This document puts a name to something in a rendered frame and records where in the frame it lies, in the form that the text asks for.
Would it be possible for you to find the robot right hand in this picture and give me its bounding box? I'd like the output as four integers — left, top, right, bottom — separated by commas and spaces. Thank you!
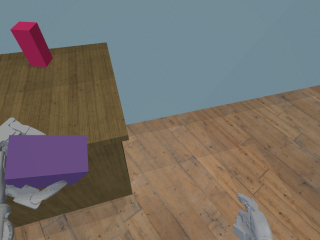
233, 193, 274, 240

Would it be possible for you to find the table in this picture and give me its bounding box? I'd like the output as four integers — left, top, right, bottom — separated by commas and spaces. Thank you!
0, 42, 133, 228

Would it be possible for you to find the sponge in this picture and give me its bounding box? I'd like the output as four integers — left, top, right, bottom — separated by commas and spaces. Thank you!
4, 135, 89, 189

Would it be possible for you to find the robot left hand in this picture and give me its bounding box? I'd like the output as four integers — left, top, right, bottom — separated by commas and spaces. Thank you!
0, 117, 68, 210

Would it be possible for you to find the robot left forearm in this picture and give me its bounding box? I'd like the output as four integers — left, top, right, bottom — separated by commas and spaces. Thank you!
0, 204, 15, 240

